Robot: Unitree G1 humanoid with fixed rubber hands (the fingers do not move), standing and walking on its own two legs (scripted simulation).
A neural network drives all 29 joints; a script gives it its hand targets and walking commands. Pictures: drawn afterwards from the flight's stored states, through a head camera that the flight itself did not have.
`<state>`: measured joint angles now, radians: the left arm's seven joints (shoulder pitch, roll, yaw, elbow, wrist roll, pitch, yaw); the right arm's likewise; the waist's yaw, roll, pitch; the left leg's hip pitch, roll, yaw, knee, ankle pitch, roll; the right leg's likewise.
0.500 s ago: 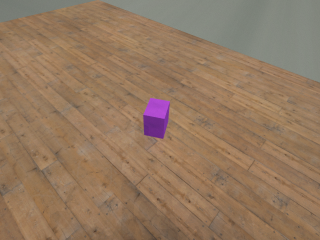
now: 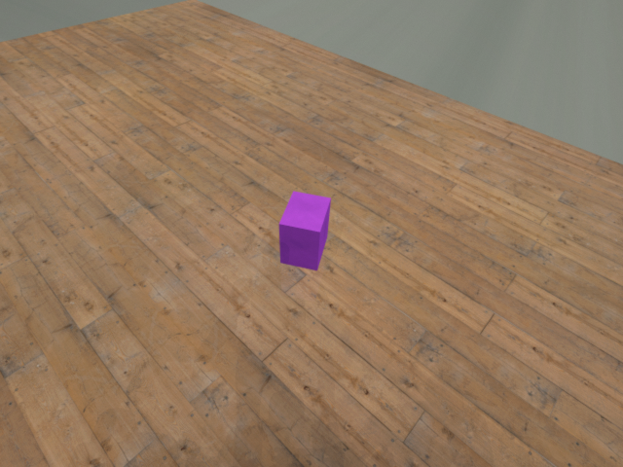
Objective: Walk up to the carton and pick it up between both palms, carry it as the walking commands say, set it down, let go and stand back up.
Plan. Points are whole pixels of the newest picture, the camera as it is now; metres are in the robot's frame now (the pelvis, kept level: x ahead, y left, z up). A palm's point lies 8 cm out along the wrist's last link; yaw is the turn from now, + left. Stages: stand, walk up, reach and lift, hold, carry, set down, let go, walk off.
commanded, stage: stand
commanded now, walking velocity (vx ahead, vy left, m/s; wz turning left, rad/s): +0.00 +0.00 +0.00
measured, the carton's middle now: (305, 231) +1.14 -0.03 -0.66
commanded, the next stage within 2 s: walk up in 0.60 s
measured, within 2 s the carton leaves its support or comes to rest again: neither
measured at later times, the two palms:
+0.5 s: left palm out of the picture +0.08 +0.29 -0.12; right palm out of the picture +0.08 -0.27 -0.12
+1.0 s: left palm out of the picture +0.06 +0.28 -0.14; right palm out of the picture +0.08 -0.24 -0.14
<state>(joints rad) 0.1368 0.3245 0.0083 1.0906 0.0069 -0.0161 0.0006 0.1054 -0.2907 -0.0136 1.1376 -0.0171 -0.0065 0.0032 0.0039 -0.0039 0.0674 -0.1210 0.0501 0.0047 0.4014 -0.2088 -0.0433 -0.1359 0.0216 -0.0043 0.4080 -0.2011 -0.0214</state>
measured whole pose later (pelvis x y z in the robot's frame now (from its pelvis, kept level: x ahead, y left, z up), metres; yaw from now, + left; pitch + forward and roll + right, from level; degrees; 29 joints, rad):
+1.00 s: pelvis +0.04 +0.02 -0.01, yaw +1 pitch -3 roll -2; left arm 0.26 0.24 0.03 1.07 0.04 -0.05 -0.01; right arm 0.21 -0.27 -0.04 1.12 -0.04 0.02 0.02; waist 0.02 0.05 0.03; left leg -0.32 0.08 0.02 0.85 -0.41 0.00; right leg -0.09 0.01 -0.04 0.43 -0.28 0.01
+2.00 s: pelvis +0.43 +0.03 -0.03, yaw -1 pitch -3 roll -2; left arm 0.40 0.18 0.04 1.12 0.03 -0.02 -0.02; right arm 0.12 -0.19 -0.06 0.94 -0.04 -0.06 0.04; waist 0.07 0.00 0.06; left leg -0.43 0.15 0.12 0.73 -0.22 -0.01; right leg -0.21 -0.10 -0.10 0.87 -0.49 0.02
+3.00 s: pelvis +0.75 +0.00 -0.01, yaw +0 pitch -2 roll +0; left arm 0.23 0.13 0.03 1.13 0.01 -0.01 0.04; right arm 0.24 -0.12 -0.02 1.15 0.00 0.02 -0.04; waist 0.00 0.03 0.05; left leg -0.11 0.07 0.15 0.48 -0.32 -0.02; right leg -0.20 -0.05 -0.14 0.51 -0.27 -0.02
